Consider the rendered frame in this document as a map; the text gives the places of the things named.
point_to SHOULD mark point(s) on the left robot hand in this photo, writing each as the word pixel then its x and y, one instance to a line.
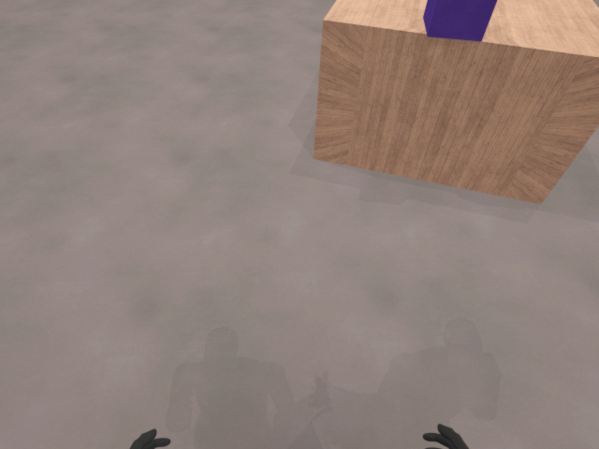
pixel 147 441

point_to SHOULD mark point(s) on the pedestal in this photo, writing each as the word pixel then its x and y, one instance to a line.
pixel 504 116

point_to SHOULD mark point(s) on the carton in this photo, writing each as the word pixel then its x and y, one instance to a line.
pixel 458 19

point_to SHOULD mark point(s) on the right robot hand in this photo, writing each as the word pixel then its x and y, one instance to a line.
pixel 447 437

